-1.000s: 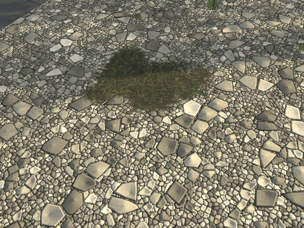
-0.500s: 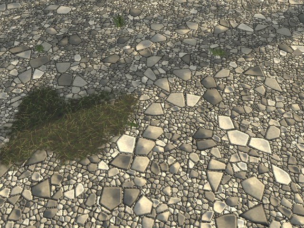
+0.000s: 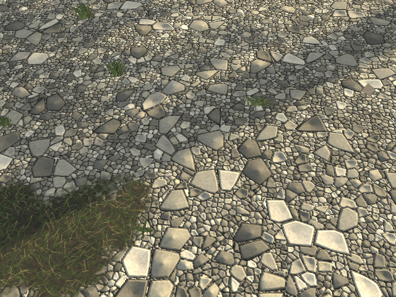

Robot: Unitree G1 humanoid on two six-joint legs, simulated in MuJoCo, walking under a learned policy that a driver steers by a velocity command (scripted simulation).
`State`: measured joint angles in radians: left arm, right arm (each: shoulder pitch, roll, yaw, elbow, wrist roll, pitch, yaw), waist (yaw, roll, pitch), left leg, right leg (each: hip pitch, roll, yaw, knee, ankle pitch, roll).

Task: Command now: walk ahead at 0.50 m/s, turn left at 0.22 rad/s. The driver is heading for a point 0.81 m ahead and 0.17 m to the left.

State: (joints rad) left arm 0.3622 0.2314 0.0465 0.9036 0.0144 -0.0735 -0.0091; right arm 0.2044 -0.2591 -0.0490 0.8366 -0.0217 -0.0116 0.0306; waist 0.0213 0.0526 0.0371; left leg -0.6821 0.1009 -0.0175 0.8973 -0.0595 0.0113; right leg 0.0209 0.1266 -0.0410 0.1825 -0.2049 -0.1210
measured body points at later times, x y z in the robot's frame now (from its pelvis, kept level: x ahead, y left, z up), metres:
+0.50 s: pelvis +0.28 +0.06 +0.00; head +0.30 +0.08 +0.45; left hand +0.36 +0.34 -0.12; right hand +0.37 -0.20 -0.13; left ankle +0.24 +0.10 -0.74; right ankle +0.43 -0.09 -0.67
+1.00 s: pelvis +0.56 +0.10 +0.00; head +0.58 +0.10 +0.45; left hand +0.45 +0.35 -0.12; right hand +0.79 -0.07 -0.12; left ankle +0.53 +0.24 -0.68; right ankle +0.59 +0.02 -0.74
